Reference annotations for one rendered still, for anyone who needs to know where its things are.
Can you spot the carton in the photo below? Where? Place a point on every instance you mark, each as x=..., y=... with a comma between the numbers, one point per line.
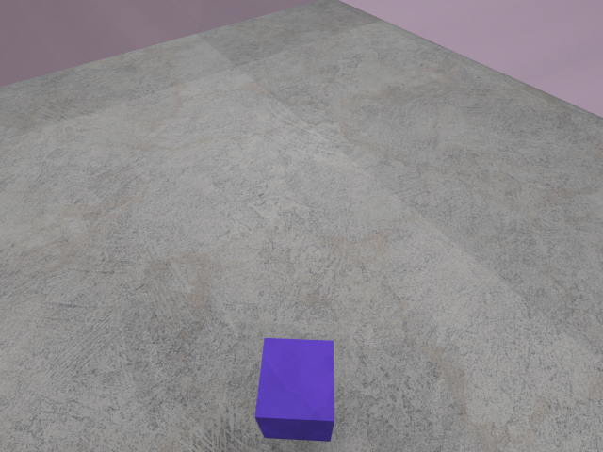
x=295, y=397

